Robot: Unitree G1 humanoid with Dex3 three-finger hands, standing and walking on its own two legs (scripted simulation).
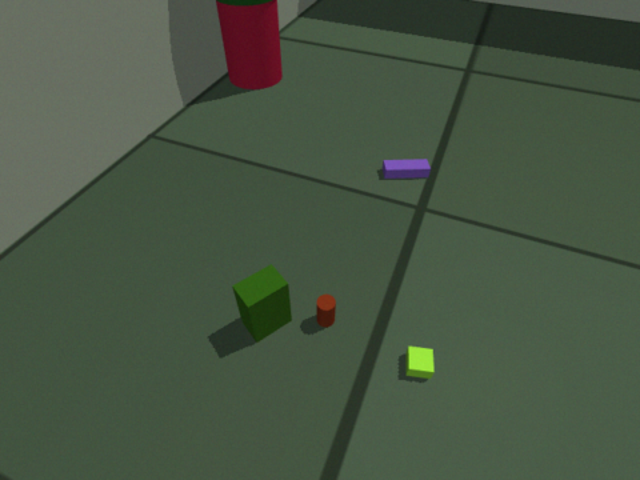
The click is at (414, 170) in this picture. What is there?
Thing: lying carton
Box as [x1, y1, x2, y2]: [382, 159, 430, 178]
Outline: 430,168 426,159 383,160 382,166 385,178 427,177
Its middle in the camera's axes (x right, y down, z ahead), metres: +0.43 -0.37 +1.98
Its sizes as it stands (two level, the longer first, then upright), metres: 0.225 0.081 0.054
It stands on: the floor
